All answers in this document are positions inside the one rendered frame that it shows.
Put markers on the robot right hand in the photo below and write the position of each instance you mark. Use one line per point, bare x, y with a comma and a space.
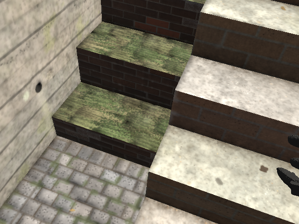
289, 178

